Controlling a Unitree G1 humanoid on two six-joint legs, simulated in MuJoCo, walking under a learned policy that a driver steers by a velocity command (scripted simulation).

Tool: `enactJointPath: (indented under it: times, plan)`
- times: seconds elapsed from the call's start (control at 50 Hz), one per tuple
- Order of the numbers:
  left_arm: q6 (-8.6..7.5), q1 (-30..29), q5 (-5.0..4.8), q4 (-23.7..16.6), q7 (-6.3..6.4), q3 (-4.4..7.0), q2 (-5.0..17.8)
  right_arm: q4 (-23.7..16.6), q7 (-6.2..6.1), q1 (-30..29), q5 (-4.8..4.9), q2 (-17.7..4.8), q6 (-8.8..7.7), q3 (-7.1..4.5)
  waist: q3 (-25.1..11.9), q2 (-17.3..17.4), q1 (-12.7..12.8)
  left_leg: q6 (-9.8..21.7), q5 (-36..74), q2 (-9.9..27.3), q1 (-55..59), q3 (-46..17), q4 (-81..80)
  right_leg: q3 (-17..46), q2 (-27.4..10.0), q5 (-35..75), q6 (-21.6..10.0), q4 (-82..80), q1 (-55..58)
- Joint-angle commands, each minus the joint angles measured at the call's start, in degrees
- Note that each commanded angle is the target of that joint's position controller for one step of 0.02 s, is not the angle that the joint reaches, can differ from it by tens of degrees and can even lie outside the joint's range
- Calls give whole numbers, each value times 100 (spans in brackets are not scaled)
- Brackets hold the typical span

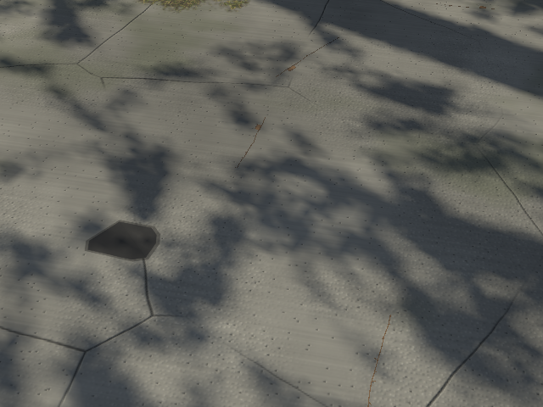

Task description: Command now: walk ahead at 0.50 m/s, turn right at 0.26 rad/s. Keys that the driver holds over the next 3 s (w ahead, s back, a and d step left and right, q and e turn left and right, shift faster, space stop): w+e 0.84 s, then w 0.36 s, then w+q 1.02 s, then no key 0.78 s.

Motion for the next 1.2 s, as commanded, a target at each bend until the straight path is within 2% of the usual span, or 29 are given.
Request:
enactJointPath:
  times: [0.02,0.06,0.14,0.24,0.34,0.4,0.44,0.46,0.48,0.5,0.52,0.54,0.56,0.6,0.64,0.68,0.76,0.9,0.94,0.96,0.98,1.0,1.02,1.04,1.06,1.08,1.1,1.14,1.2]
  plan:
    - [-13,-105,58,-404,-34,140,442,121,-7,901,68,-461,-44,-128,-286,265,-331,548,-453,1922,1700,-2223,-2129,371,-555,606,-100,984,-2114]
    - [156,40,186,-385,-117,152,269,261,-77,1039,95,-257,-122,-53,-135,484,-106,274,141,1615,1176,-1434,-2279,328,-652,799,-20,715,-1748]
    - [325,-540,177,-678,-210,180,213,368,-115,1462,119,-502,-248,-98,-27,450,-47,175,1134,1499,1335,-625,-2359,173,-720,1439,69,483,-2406]
    - [309,-1654,145,-1121,-299,122,198,437,-156,1828,108,-477,-253,-48,193,474,-229,46,1970,1304,1609,115,-2314,-191,-623,2381,135,-1011,-2698]
    - [285,-2423,187,-1489,-349,66,220,589,-264,2292,99,-679,-182,-78,245,483,-420,45,3061,1572,2517,503,-2022,-733,-383,2185,-93,-2234,-2482]
    - [300,-2051,206,-1451,-317,151,398,571,-330,2183,67,-882,-94,-133,-88,710,-151,14,5284,1683,2983,759,-1055,-990,53,1371,-439,-2379,-1834]
    - [275,-1169,220,-1218,-272,274,619,481,-316,2049,48,-1052,9,-193,-607,760,218,64,5636,1726,2924,788,482,-999,402,850,-718,-2637,-862]
    - [226,-434,269,-997,-223,384,817,393,-266,1940,77,-1100,45,-209,-986,506,594,-58,4699,1629,2328,857,1815,-753,443,1003,-899,-3227,242]
    - [201,-9,316,-933,-155,547,1358,184,-222,1937,80,-815,38,-151,-1467,-199,687,-215,1584,1302,909,806,3603,903,-833,654,-1246,-3365,1539]
    - [266,-262,219,-1093,-163,646,1839,-305,-99,1879,181,-501,-9,-119,-1759,-1242,267,-529,-2280,-122,-1482,15,5487,4283,-2112,778,-2222,-4264,2759]
    - [332,-278,113,-1072,-131,607,1687,-441,-68,1147,112,-824,-81,-150,-1253,-149,402,-464,-1696,284,-2179,-893,5392,3774,-2003,877,-2010,-4569,2431]
    - [323,-560,83,-1067,-90,532,1427,-541,-42,964,173,-775,-162,-122,-692,21,217,-434,-1132,515,-2211,-907,4962,3064,-1882,1283,-1777,-4638,1790]
    - [284,-797,79,-1072,-79,463,1155,-441,-66,1099,165,-768,-183,-127,-338,457,-81,-455,-865,705,-1851,-905,4385,2511,-1596,2090,-1486,-4716,1121]
    - [169,-1044,11,-1138,-25,372,950,-399,-59,1304,-45,-680,29,-112,-360,346,-395,-612,-769,858,-1162,-938,3780,1742,-1081,2966,-1218,-4766,479]
    - [52,-839,-35,-1099,-32,368,1045,-481,-10,1238,-96,-625,208,-107,-404,222,-443,-759,-723,839,-1096,-835,3460,1500,-865,3563,-1178,-4768,339]
    - [23,-577,-25,-1083,-41,397,1200,-654,19,855,-83,-617,285,-92,-341,86,-345,-861,-360,823,-1332,-737,3052,1410,-727,3691,-1066,-4811,308]
    - [62,-1,-9,-1069,-49,388,1228,-1040,39,-121,-51,-715,323,-77,-206,-154,24,-917,377,723,-1953,-710,2147,1598,-660,3703,-790,-4810,741]
    - [75,516,72,-1068,38,342,1229,-1518,119,-1179,7,-687,202,72,-105,-325,379,-678,860,344,-1934,-607,625,1796,-774,4227,-749,-4495,1601]
    - [44,431,93,-1066,77,324,1256,-1545,120,-1033,23,-741,143,78,-93,-382,241,-469,826,251,-1304,-609,159,1803,-888,4600,-615,-4411,1591]
    - [17,254,94,-1095,83,324,1323,-1452,96,-666,26,-826,118,47,-171,-412,33,-339,659,134,-679,-585,-45,1725,-890,5135,-490,-4220,1466]
    - [-11,151,104,-1103,77,340,1419,-1288,44,-143,37,-977,92,-17,-398,-450,-183,-224,387,-53,-3,-528,-91,1672,-858,5960,-392,-3765,1457]
    - [-27,38,118,-1096,44,348,1490,-1042,-25,671,58,-1101,46,-82,-791,-324,-577,-100,438,-156,866,-461,-401,1482,-664,6281,-296,-2844,1422]
    - [-55,6,98,-1149,7,311,1368,-868,-109,1515,-14,-1295,-14,-149,-1320,-136,-950,84,360,406,2170,-968,-449,1349,-424,5205,-225,-1615,697]
    - [-56,725,-79,-1267,-26,186,762,-865,-152,2106,-170,-1932,-23,-295,-2283,1098,-730,744,67,2112,3841,-3359,-413,886,319,2131,17,472,-785]
    - [-30,980,-48,-1165,-12,206,973,-735,-66,1984,-44,-1805,83,-319,-2377,1518,-569,1155,-295,2602,3861,-5251,-1366,757,767,-647,53,1428,-1798]
    - [24,489,114,-1176,-2,228,1147,-859,-31,1339,63,-1354,115,-224,-1233,640,-363,1055,-1124,2362,2840,-4606,-1561,881,331,-163,32,1656,-2183]
    - [24,-37,165,-1280,-56,204,1117,-909,-4,935,84,-967,100,-124,-662,158,-349,907,-1048,2068,2073,-3751,-1703,835,113,249,29,1318,-2170]
    - [96,-291,210,-1397,-145,174,975,-734,-19,928,62,-797,38,-45,-271,387,-166,640,-151,1553,1312,-2659,-1978,731,-162,446,55,758,-1918]
    - [201,-217,255,-1359,-219,121,826,-495,21,1254,130,-859,-109,-49,-351,582,-45,640,816,1351,1197,-2045,-2154,510,-254,608,155,400,-1825]
Next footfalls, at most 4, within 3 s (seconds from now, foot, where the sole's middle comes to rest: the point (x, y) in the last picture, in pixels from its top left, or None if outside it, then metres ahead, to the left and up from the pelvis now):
0.46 right None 0.38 -0.11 -0.76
1.02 left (337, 293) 0.75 -0.13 -0.76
1.52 right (443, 265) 0.86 -0.43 -0.76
2.06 left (385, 177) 1.18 -0.30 -0.76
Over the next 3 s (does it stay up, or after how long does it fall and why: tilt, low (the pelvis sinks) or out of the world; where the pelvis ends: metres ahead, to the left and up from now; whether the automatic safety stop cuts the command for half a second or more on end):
stays up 1.30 -0.36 0.01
